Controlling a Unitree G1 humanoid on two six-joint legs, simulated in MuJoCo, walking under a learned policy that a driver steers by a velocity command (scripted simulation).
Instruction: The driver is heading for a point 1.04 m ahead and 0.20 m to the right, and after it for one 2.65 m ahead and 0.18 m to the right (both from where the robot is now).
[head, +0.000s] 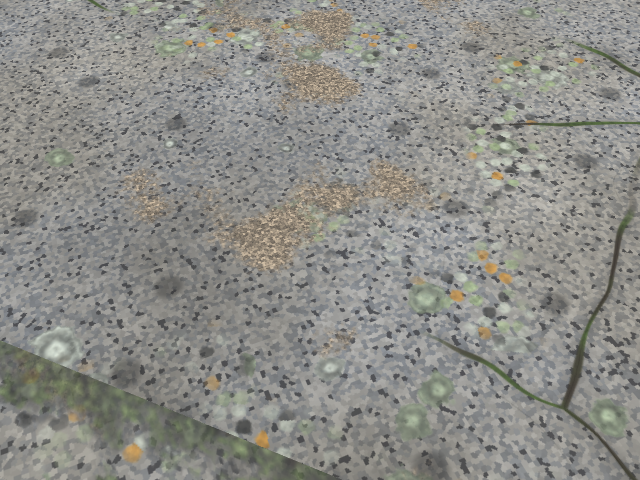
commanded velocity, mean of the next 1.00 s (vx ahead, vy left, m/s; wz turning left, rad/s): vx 0.99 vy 0.00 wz -0.31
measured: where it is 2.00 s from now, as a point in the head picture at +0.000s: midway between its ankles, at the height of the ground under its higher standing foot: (360, 198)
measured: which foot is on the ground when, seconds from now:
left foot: down 0.00-0.16, up 0.18-0.66, down 0.68-1.00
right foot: up 0.00-0.12, down 0.14-0.66, up 0.68-1.00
